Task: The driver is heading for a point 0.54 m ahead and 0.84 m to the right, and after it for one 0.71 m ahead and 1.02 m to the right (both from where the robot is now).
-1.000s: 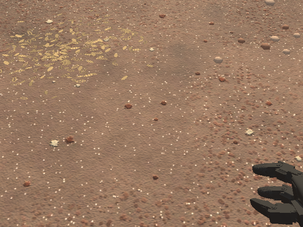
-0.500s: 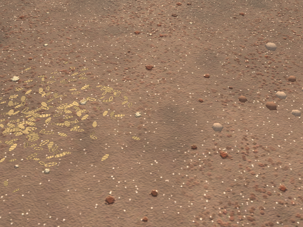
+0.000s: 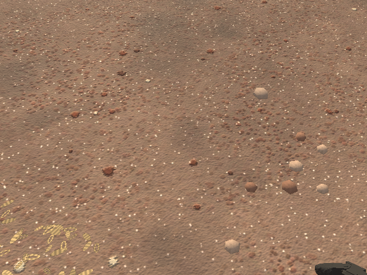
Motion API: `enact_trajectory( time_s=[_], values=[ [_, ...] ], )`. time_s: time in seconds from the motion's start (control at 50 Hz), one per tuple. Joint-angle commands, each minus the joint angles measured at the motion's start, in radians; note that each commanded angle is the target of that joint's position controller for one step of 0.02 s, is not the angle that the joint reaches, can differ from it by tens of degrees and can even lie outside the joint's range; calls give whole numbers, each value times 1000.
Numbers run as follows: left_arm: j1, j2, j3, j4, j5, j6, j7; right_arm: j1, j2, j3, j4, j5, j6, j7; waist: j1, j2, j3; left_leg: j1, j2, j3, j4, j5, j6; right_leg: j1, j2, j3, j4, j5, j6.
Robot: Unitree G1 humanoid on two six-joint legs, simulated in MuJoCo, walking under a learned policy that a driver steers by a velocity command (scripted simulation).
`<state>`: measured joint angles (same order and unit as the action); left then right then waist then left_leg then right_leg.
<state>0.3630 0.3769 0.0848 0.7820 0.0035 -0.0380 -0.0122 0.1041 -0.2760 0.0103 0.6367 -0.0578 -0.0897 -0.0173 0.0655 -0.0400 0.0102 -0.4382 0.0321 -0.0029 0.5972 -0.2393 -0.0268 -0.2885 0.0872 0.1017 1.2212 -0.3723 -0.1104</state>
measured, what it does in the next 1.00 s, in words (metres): walks ahead, turning right: right foot, then left foot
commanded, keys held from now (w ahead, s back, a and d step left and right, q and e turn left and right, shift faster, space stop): w+e+shift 1.00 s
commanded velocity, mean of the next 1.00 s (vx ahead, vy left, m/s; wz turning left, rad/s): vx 1.00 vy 0.00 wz -0.99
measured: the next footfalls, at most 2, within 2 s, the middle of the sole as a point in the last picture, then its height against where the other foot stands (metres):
right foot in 0.36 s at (222, 270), level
left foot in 0.74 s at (223, 166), level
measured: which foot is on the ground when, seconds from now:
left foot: down 0.00-0.34, up 0.36-0.72, down 0.74-1.00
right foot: up 0.00-0.34, down 0.36-0.74, up 0.76-1.00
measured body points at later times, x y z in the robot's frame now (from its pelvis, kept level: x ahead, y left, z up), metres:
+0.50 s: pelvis +0.45 -0.06 +0.00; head +0.48 -0.05 +0.45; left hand +0.65 +0.17 -0.13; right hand +0.47 -0.34 -0.09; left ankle +0.46 +0.12 -0.61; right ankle +0.45 -0.07 -0.72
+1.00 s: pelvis +0.86 -0.22 +0.01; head +0.87 -0.24 +0.46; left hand +1.21 -0.28 -0.04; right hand +0.59 -0.37 -0.10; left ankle +0.90 -0.06 -0.72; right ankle +0.83 -0.36 -0.63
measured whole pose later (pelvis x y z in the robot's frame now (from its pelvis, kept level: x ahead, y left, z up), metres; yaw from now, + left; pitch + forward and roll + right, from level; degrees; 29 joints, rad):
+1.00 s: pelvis +0.86 -0.22 +0.01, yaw -57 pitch +1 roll +3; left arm 0.05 0.37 0.05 0.58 0.03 0.02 -0.08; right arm 0.47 -0.33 -0.06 0.84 -0.03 -0.09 0.00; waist -0.06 -0.06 0.00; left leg 0.01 0.02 0.20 0.32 -0.33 -0.04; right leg -0.78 -0.04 -0.02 1.18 -0.13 -0.09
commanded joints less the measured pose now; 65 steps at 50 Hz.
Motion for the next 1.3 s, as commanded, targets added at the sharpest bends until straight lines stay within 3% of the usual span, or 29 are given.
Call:
enact_trajectory(
  time_s=[0.02,0.1,0.2,0.26,0.32,0.34,0.36,0.38,0.4,0.44,0.48,0.54,0.6,0.66,0.7,0.72,0.74,0.76,0.78,0.82,0.92,1.06,1.14,1.18,1.2,1.22,1.24,1.26,1.3],
  values=[
    [-159,29,-11,-139,32,4,-28,251,-118,-59,38,3,-3,-7,-147,90,-67,497,286,-362,-325,-133,137,-512,-146,-20,117,72,12],
    [-238,-29,-36,-219,32,50,-60,268,-73,-52,117,37,-36,11,-79,142,17,386,253,-112,-406,143,104,-545,-192,-47,61,125,37],
    [-389,-23,-59,-283,29,51,-86,235,-117,-62,151,32,-51,14,-54,86,108,307,159,195,-498,387,61,-415,-155,-184,-282,371,15],
    [-412,-18,-62,-271,28,43,-89,319,-181,-75,171,30,-42,4,-53,98,80,417,156,272,-375,1021,26,-248,-46,-313,-433,348,-45],
    [-59,65,-20,-168,27,31,-66,269,-267,-99,140,22,4,-20,148,163,-116,400,227,240,126,1345,34,152,33,-272,-467,225,-116],
    [146,108,10,-93,23,24,-43,229,-262,-100,118,17,15,-14,226,114,-192,223,202,231,459,1099,41,433,30,-190,-548,210,-153],
    [100,173,45,-79,-12,40,-13,206,-166,-85,106,8,15,6,157,-113,-137,-72,-13,227,865,-21,21,567,-77,12,-609,168,-179],
    [23,305,65,-139,32,57,-13,282,-136,-65,-31,31,-4,7,38,-229,-319,-442,-83,47,1182,-276,-26,848,-332,591,-738,210,-416],
    [65,256,65,-163,24,64,6,170,-180,-59,-52,24,-32,9,106,-3,-345,-514,-32,-95,1126,-173,-17,803,-363,727,-903,21,-408],
    [5,155,39,-106,17,38,20,127,-161,-48,-49,15,-40,9,-18,132,-44,-418,57,-98,853,-129,-9,403,-294,578,-979,92,-317],
    [-48,111,17,-105,18,4,25,169,-151,-42,-29,-17,8,7,-104,150,34,-260,86,-98,729,-188,-34,125,-215,434,-982,241,-290],
    [-78,109,14,-103,9,-29,15,56,-103,-26,-90,-11,40,17,-120,103,90,-129,109,-53,435,-117,-59,-131,-126,311,-1034,260,-258],
    [-90,122,28,-103,5,-38,1,-51,-56,-7,-119,30,35,38,-75,38,69,118,58,-20,139,248,-48,-238,-54,248,-1045,285,-174],
    [-26,140,41,-85,-3,-32,-3,-56,-107,-24,-108,43,31,34,-38,4,21,171,19,-34,2,275,-28,-43,-91,305,-952,412,-120],
    [-18,174,48,-79,6,-26,-1,90,-169,-54,-66,40,24,16,-114,30,-82,330,-41,-18,-41,106,-13,58,-80,304,-709,629,-75],
    [-55,181,47,-82,8,-30,-5,279,-210,-76,-24,31,19,1,-231,66,-172,543,-26,-9,-35,26,-2,-10,-35,252,-454,662,-44],
    [-89,64,13,-116,10,-45,-2,496,-290,-103,4,3,12,-23,-310,193,-299,765,194,-237,-75,-329,27,-169,27,172,-86,342,-26],
    [12,-56,-23,-189,-31,-46,-3,413,-366,-115,-8,-18,16,-21,-161,534,-399,861,460,-862,-357,-604,113,-427,100,61,165,-156,0],
    [-37,9,-29,-161,-1,-25,8,272,-283,-113,-33,-7,24,-16,-146,350,-251,717,436,-898,-392,-742,151,-544,-7,19,244,-43,-10],
    [-145,49,-18,-157,28,-2,-17,208,-154,-82,-14,5,29,-6,-141,114,-68,497,333,-521,-343,-435,126,-521,-106,-15,154,65,-2],
    [-254,-23,-42,-237,33,48,-66,260,-96,-66,98,36,-13,17,-80,133,38,352,245,-101,-422,19,75,-530,-167,-39,81,169,25],
    [-469,-30,-67,-304,28,48,-94,314,-146,-75,168,25,-28,11,-80,67,144,395,168,264,-478,590,35,-392,-113,-251,-372,347,-36],
    [-224,39,-34,-224,22,39,-67,314,-258,-104,153,21,18,-16,79,156,-47,514,232,279,-49,1374,28,-48,23,-309,-443,189,-107],
    [129,110,20,-93,20,30,-28,248,-249,-106,120,15,39,-8,212,90,-184,214,189,247,543,906,49,449,16,-148,-584,141,-175],
    [35,183,40,-96,3,40,-6,256,-95,-70,76,0,34,11,76,-162,-127,-114,4,229,917,-206,31,551,-174,156,-588,195,-201],
    [10,249,51,-155,31,52,-4,277,-128,-66,-37,31,15,13,37,-177,-339,-379,-52,9,1094,-249,14,774,-342,642,-803,50,-375],
    [38,190,46,-144,28,51,11,177,-163,-63,-36,28,-8,14,69,15,-259,-440,9,-53,1025,-134,19,688,-356,662,-938,-16,-329],
    [1,143,33,-117,27,38,23,180,-153,-56,-22,39,-16,12,7,83,-79,-412,48,-38,924,-78,18,493,-352,568,-964,150,-296],
    [-73,84,6,-106,21,-2,31,215,-125,-47,11,16,9,7,-96,175,32,-222,94,-30,799,-107,-4,183,-296,358,-934,680,-255]
  ],
)
Keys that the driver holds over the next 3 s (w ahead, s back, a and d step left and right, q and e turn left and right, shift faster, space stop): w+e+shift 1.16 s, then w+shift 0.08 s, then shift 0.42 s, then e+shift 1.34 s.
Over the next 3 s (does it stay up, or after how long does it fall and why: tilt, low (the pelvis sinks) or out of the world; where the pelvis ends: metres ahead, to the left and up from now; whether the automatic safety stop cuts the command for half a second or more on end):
stays up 1.05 -0.79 0.00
